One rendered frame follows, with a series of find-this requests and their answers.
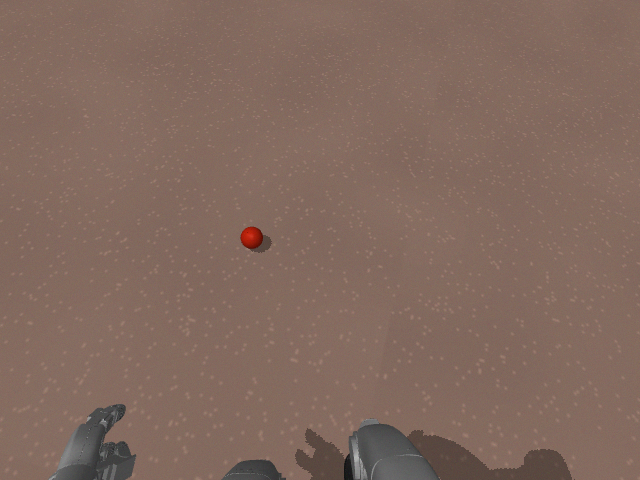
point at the ball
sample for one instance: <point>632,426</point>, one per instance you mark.
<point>251,237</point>

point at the left robot arm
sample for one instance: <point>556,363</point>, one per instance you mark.
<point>75,472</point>

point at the left robot hand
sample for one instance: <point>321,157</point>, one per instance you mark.
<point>85,446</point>

